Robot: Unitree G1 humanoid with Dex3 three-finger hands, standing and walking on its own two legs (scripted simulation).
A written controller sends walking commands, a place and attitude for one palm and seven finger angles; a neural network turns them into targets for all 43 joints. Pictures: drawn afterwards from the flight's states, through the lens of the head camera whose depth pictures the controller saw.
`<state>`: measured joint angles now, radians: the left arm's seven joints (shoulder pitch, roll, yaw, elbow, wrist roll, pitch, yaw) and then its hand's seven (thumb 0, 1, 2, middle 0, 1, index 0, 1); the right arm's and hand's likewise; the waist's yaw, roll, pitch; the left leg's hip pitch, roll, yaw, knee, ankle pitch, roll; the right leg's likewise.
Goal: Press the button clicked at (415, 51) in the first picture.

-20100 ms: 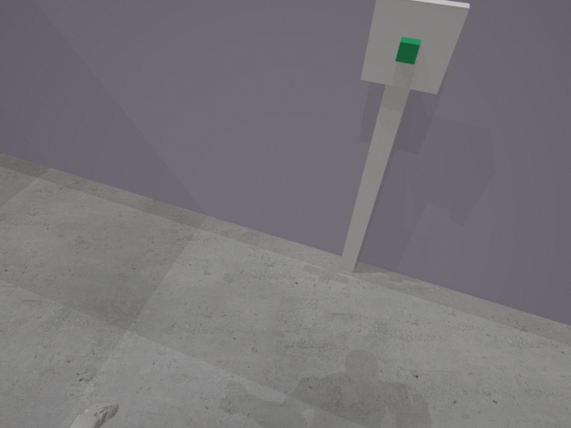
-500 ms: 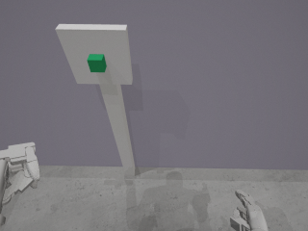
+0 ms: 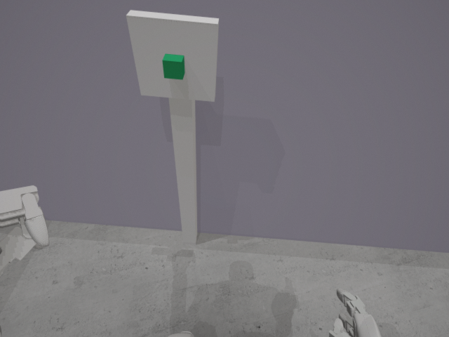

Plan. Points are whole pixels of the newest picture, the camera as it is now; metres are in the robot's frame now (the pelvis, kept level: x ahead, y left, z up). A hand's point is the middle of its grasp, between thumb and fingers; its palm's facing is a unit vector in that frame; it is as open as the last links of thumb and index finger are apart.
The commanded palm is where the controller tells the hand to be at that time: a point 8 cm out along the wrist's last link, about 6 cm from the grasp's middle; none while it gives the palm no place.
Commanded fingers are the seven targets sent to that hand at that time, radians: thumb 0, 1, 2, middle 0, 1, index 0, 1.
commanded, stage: step back with the hand held close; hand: left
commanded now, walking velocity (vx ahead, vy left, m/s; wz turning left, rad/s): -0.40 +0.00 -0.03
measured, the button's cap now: (174, 66) +0.61 +0.15 +0.18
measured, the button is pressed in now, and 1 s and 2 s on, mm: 0 0 0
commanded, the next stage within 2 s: stop stepping back and stand still in 0.32 s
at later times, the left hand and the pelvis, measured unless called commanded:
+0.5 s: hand out of the picture +0.10 +0.24 +0.19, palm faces +0.36 -0.83 -0.42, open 3.1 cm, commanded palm +0.06 +0.28 +0.19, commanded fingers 0.00 0.90 0.90 -1.30 -1.50 -1.30 -1.50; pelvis -0.08 +0.00 +0.01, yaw -2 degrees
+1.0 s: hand out of the picture +0.05 +0.25 +0.18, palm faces +0.37 -0.82 -0.43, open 3.1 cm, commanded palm +0.00 +0.28 +0.19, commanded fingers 0.00 0.90 0.90 -1.30 -1.50 -1.30 -1.50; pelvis -0.14 +0.00 +0.01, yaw -3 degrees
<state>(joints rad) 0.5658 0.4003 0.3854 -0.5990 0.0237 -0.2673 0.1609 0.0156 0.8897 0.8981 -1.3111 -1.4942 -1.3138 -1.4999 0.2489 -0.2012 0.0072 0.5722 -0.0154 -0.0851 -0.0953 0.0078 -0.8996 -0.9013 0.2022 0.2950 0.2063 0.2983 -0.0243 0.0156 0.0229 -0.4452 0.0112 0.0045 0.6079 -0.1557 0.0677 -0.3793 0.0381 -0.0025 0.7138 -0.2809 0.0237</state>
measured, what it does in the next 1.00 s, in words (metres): walks backwards: right foot, then left foot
